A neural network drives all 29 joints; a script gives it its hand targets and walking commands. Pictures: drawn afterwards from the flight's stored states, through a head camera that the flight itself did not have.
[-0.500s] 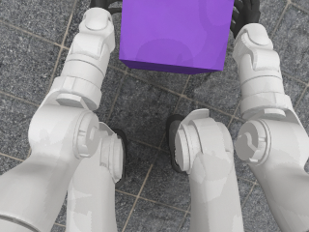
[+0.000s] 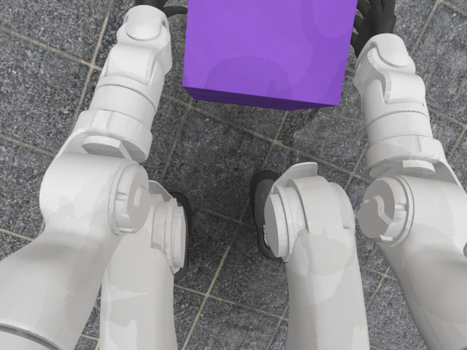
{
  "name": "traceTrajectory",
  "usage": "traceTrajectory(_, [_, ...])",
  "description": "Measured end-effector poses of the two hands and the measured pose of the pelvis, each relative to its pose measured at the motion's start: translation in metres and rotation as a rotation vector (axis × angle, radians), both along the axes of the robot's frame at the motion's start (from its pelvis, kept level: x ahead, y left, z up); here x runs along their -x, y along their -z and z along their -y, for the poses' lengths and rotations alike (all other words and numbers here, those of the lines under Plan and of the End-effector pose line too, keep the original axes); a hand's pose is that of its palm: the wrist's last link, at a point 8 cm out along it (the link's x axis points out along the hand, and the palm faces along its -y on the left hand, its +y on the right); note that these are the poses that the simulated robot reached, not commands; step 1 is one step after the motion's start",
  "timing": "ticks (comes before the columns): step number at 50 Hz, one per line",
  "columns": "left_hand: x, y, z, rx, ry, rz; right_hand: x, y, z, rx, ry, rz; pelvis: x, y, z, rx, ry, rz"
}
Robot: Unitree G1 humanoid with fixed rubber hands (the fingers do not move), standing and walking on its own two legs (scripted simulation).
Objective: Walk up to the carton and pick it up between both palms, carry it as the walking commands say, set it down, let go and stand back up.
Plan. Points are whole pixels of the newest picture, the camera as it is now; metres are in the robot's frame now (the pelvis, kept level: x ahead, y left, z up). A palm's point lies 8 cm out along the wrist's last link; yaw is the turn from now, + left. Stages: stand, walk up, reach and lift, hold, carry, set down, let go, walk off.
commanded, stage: set down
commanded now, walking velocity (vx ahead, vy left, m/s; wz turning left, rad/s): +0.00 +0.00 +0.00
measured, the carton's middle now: (257, 35) +0.52 -0.10 -0.24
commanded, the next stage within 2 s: let go in 2.00 s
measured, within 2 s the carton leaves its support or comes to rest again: neither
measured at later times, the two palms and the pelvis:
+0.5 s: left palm (132, 9) +0.55 +0.08 -0.16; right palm (376, 46) +0.48 -0.26 -0.16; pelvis +0.00 +0.00 +0.01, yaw -1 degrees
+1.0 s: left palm out of the picture +0.56 +0.08 -0.07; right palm (442, 22) +0.48 -0.27 -0.07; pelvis +0.01 -0.01 +0.05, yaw -1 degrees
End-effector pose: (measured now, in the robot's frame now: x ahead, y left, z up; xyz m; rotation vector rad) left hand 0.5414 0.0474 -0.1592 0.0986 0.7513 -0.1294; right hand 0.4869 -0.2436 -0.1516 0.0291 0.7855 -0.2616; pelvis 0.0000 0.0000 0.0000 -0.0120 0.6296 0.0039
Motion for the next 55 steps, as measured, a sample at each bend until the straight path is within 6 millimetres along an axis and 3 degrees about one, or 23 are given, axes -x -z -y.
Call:
traceTrajectory(15, [0.000, 0.001, -0.002, -0.010, 0.026, 0.030, 0.004, 0.003, 0.000, 0.004, 0.021, 0.033, 0.005, -0.003, 0.001, 0.003, 0.005, 0.020])
traceTrajectory(26, [-0.005, 0.006, -0.030, -0.043, -0.014, 0.033, 0.011, 0.010, 0.014, 0.037, 0.054, 0.009, 0.002, -0.011, 0.004, 0.000, 0.012, -0.021])
traceTrajectory(36, [-0.010, 0.000, -0.033, -0.028, -0.018, 0.067, 0.008, 0.003, 0.026, 0.044, 0.060, 0.044, -0.003, -0.011, 0.005, -0.001, 0.017, -0.042])
traceTrajectory(44, [-0.014, -0.043, -0.032, -0.040, -0.027, 0.124, 0.002, -0.040, 0.024, 0.036, 0.055, 0.125, -0.006, -0.027, 0.005, -0.011, 0.028, -0.059])
traceTrajectory(55, [-0.018, -0.126, -0.032, -0.050, -0.044, 0.118, 0.010, -0.117, 0.032, 0.042, 0.062, 0.126, -0.009, -0.080, 0.007, -0.024, 0.039, -0.118])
